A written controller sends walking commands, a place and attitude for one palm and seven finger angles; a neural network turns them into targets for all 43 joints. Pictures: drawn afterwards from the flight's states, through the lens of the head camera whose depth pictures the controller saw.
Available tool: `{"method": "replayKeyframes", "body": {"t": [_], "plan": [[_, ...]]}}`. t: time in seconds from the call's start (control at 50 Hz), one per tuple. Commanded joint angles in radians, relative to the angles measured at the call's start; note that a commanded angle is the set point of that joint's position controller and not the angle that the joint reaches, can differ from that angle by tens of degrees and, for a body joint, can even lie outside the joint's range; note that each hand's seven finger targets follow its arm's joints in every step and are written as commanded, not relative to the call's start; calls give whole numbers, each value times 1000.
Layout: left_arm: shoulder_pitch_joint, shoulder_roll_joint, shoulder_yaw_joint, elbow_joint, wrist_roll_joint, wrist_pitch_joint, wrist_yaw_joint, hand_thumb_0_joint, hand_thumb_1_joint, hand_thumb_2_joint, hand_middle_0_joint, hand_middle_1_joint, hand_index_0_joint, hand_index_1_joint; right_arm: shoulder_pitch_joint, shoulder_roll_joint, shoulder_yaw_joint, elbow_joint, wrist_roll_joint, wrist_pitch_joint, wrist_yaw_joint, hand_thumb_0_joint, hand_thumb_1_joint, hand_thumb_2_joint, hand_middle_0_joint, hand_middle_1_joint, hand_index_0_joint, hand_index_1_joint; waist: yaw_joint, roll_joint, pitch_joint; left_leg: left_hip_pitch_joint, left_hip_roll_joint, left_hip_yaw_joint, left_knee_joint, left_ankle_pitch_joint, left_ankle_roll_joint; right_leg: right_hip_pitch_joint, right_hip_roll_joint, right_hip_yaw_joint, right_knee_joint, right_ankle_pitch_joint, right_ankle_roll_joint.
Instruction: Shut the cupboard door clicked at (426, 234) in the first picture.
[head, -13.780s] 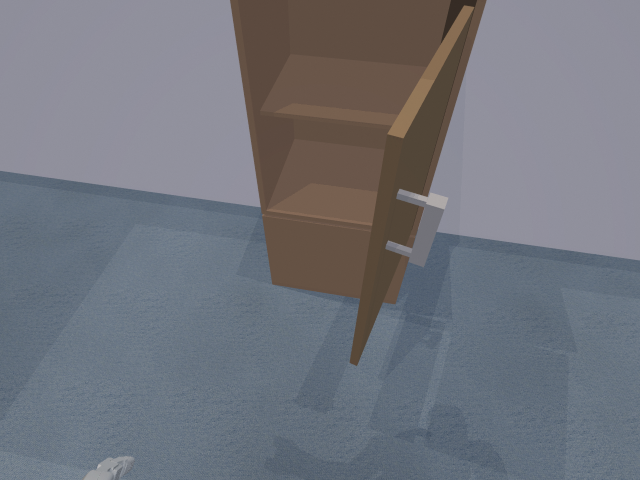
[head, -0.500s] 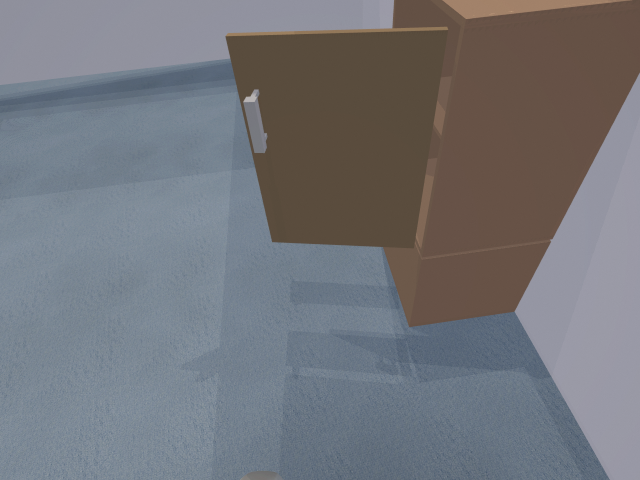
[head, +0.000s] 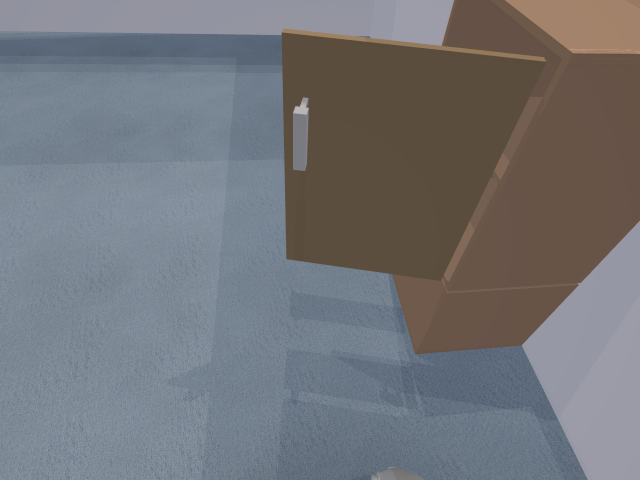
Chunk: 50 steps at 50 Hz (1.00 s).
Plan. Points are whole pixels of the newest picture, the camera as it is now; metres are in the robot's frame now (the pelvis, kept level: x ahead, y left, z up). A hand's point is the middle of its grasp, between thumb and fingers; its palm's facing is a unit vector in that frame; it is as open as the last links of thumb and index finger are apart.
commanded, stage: take the last steps up to it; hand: left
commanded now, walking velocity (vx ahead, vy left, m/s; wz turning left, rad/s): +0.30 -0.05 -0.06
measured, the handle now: (302, 134) +0.69 +0.09 +0.06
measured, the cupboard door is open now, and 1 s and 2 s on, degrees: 76 76 76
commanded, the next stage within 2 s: come to a stop and stand still in 0.36 s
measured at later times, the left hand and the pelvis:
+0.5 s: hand (241, 421) +0.24 +0.14 -0.17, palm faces +0.04 -0.97 -0.24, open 7.2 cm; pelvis +0.18 -0.05 -0.01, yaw +0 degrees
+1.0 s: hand (237, 431) +0.23 +0.14 -0.18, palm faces +0.02 -0.96 -0.28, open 7.4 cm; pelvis +0.18 -0.06 -0.02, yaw -3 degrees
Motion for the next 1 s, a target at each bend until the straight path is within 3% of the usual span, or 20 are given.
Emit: {"method": "replayKeyframes", "body": {"t": [0.0,0.14,0.2,0.22,0.24,0.26,0.28,0.34,0.4,0.52,0.58,0.62,0.66,0.68,0.72,0.8,0.92,0.94,0.96,0.98], "plan": [[-33,19,1,-79,-7,-4,-9,0,900,900,-200,-300,-200,-300,127,-97,-9,18,-3,-8,-2,0,-900,-900,200,300,200,300,-13,148,101,31,287,-173,-180,344,114,-149,-30,42,-66,76,9],[-221,17,-7,-157,-15,-17,-14,0,900,900,-200,-300,-200,-300,186,-125,-15,60,-19,5,-3,0,-900,-900,200,300,200,300,-56,143,127,70,300,-125,-85,555,97,-7,21,-23,-427,55,-33],[-25,55,2,-95,-12,-37,-7,0,900,900,-200,-300,-200,-300,177,-147,-20,69,-11,13,0,0,-900,-900,200,300,200,300,33,97,2,42,247,-79,166,741,52,308,105,-83,-560,122,-60],[93,97,14,-58,-6,-50,-2,0,900,900,-200,-300,-200,-300,170,-135,-17,65,-2,10,4,0,-900,-900,200,300,200,300,85,64,-68,-85,208,-57,327,646,18,529,72,-33,-583,199,-79],[215,197,41,-24,2,-65,11,0,900,900,-200,-300,-200,-300,193,-89,-10,50,9,9,14,0,-900,-900,200,300,200,300,125,-122,-189,-303,93,13,624,240,-30,762,-174,252,-608,362,-168],[257,261,51,-11,-19,-65,13,0,900,900,-200,-300,-200,-300,207,-72,-9,26,16,13,10,0,-900,-900,200,300,200,300,100,-195,-252,-413,7,-53,904,-340,-46,790,-372,509,-723,527,-285],[178,238,43,-29,-26,-56,19,0,900,900,-200,-300,-200,-300,158,-79,-13,22,16,20,4,0,-900,-900,200,300,200,300,92,-69,-171,-449,59,-146,976,-326,-32,689,-357,454,-762,422,-304],[-34,126,12,-81,-24,-51,25,0,900,900,-200,-300,-200,-300,93,-42,-12,21,-3,47,17,0,-900,-900,200,300,200,300,6,-31,19,-413,137,-161,922,-153,-34,300,-249,281,-867,103,-219],[-82,78,-5,-81,-13,-55,28,0,900,900,-200,-300,-200,-300,168,-5,-10,44,-11,72,23,0,-900,-900,200,300,200,300,-60,-63,8,-308,124,-115,724,-102,-57,196,-163,118,-897,110,-176],[-34,73,-9,-51,-9,-47,31,0,900,900,-200,-300,-200,-300,67,12,14,23,-2,65,17,0,-900,-900,200,300,200,300,-22,-46,-18,-237,74,-88,358,-37,-82,276,-137,104,-814,379,-186],[-39,87,-12,-38,-22,-27,40,0,900,900,-200,-300,-200,-300,73,-19,11,37,6,63,10,0,-900,-900,200,300,200,300,-40,-49,-60,-89,64,-96,102,183,-85,306,-93,65,-680,413,-125],[9,50,-19,-45,-30,-9,43,0,900,900,-200,-300,-200,-300,44,-101,-1,13,4,52,1,0,-900,-900,200,300,200,300,-15,107,-57,-32,207,-216,66,592,-17,257,-10,32,-596,248,-44],[47,35,-24,-41,-24,9,49,0,900,900,-200,-300,-200,-300,-33,-141,-8,-12,1,67,-10,0,-900,-900,200,300,200,300,5,165,-7,-92,281,-239,49,679,55,278,33,12,-555,50,-15],[40,43,-22,-34,-25,18,48,0,900,900,-200,-300,-200,-300,-48,-140,-10,-15,2,70,-15,0,-900,-900,200,300,200,300,-1,263,-18,-95,294,-276,9,722,81,284,42,0,-478,-42,-7],[32,62,-15,-44,-26,32,46,0,900,900,-200,-300,-200,-300,-55,-152,-16,-25,-4,76,-24,0,-900,-900,200,300,200,300,-14,263,-15,-83,345,-316,-16,801,145,219,57,46,-299,-273,-6],[25,56,1,-71,-17,39,46,0,900,900,-200,-300,-200,-300,-88,-181,-44,-54,-11,93,-28,0,-900,-900,200,300,200,300,-25,174,-88,38,356,-287,69,863,181,97,80,89,-135,-301,-2],[42,29,1,-105,-19,35,38,0,900,900,-200,-300,-200,-300,-137,-190,-61,-82,-14,100,-13,0,-900,-900,200,300,200,300,-15,218,-139,-63,308,-253,74,577,123,254,74,53,-400,-183,-3],[105,62,-22,-79,-18,12,58,0,900,900,-200,-300,-200,-300,-147,-245,-74,-103,14,76,-10,0,-900,-900,200,300,200,300,11,64,-227,21,269,-206,292,639,39,214,48,126,-631,-28,-18],[48,121,-4,-158,3,2,56,0,900,900,-200,-300,-200,-300,-112,-136,-51,-150,10,81,20,0,-900,-900,200,300,200,300,2,-162,-148,-296,111,-98,365,102,-4,308,-37,260,-698,103,-56],[44,140,5,-177,5,-13,60,0,900,900,-200,-300,-200,-300,-133,-87,-33,-176,-7,85,33,0,-900,-900,200,300,200,300,12,-143,-91,-415,27,-71,504,-204,-29,342,-147,360,-697,315,-132]]}}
